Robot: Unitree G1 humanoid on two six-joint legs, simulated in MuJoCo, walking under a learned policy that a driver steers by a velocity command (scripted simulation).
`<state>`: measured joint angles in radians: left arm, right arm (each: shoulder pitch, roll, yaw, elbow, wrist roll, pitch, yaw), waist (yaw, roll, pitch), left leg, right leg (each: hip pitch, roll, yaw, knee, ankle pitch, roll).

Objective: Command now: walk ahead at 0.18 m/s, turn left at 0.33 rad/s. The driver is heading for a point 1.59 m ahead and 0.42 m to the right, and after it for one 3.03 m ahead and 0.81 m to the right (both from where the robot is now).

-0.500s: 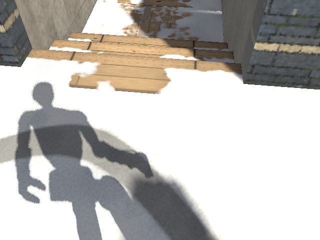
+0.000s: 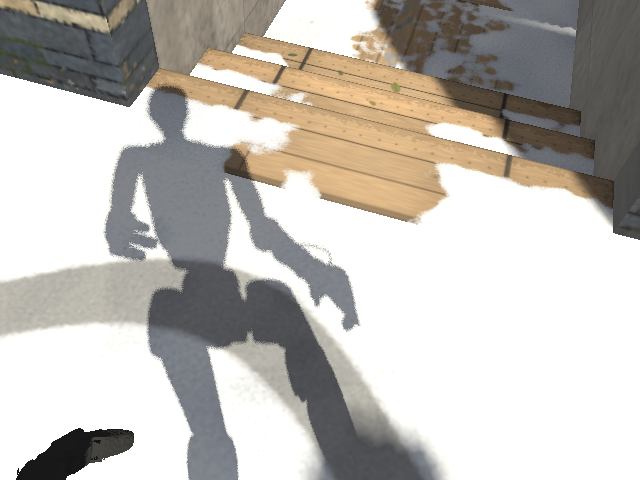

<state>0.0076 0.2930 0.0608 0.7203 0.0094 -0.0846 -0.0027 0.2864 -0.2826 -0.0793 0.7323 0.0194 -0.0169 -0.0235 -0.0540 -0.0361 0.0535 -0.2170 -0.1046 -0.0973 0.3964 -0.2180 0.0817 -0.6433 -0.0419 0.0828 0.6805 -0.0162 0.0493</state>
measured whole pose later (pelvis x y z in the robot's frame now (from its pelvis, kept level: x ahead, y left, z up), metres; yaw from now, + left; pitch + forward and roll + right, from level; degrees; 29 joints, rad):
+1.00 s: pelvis +0.13 -0.02 -0.02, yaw -27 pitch +2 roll +0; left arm 0.12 0.27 0.07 0.64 0.01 0.03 -0.02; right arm 0.18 -0.31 -0.10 0.70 0.00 -0.01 -0.03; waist -0.03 0.04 0.05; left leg -0.38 0.08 0.02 0.89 -0.47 -0.04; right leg -0.32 0.04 0.00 0.53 -0.16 -0.08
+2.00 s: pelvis +0.21 +0.02 -0.01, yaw -7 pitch +3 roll -3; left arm 0.14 0.32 0.09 0.73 0.01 -0.05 0.00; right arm 0.37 -0.26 -0.04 0.65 0.00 -0.03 -0.02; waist -0.02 -0.03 -0.02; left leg -0.20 -0.04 -0.08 0.40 -0.25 0.07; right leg -0.65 -0.04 0.04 0.92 -0.09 0.04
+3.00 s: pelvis +0.72 -0.05 -0.02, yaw -21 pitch +1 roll +2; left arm 0.18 0.32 0.07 0.69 0.01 -0.02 -0.02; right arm 0.32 -0.28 -0.07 0.77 -0.03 -0.10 0.01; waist -0.06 -0.05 0.03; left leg -0.10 -0.01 0.14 0.29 -0.21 0.02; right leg -0.68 -0.10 0.05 0.99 -0.17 0.01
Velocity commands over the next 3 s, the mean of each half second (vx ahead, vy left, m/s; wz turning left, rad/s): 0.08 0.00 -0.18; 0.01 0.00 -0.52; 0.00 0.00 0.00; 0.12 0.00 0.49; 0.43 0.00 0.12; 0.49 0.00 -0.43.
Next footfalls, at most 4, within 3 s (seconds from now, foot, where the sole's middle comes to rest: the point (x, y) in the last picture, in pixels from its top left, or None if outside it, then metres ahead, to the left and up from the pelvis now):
0.14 right None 0.23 -0.12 -0.80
0.52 left None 0.19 0.12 -0.79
0.92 right None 0.13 -0.14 -0.80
1.28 left None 0.26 0.07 -0.80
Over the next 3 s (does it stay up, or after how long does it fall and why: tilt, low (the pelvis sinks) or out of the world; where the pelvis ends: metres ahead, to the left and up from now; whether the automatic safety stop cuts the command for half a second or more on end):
stays up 0.72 -0.05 -0.02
